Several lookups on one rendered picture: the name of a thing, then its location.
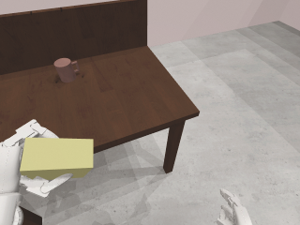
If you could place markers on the sponge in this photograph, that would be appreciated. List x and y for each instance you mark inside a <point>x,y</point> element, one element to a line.
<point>50,158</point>

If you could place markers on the left robot forearm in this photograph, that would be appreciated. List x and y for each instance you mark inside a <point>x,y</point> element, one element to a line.
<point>10,212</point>

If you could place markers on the table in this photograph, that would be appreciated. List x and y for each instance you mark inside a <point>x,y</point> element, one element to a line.
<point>121,93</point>

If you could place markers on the robot left hand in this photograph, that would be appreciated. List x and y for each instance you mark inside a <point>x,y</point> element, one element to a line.
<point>11,154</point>

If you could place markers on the robot right hand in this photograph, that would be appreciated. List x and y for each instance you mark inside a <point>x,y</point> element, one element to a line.
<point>236,215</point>

